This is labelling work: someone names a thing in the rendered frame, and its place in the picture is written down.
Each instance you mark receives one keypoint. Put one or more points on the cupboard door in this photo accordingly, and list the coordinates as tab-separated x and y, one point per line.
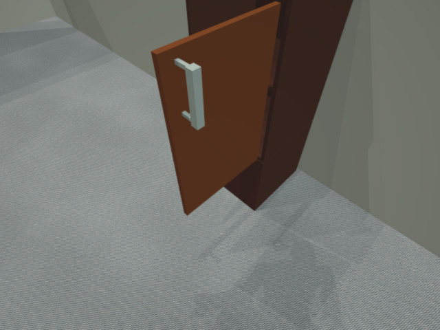
235	59

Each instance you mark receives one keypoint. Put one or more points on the handle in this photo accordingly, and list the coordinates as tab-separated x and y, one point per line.
195	93

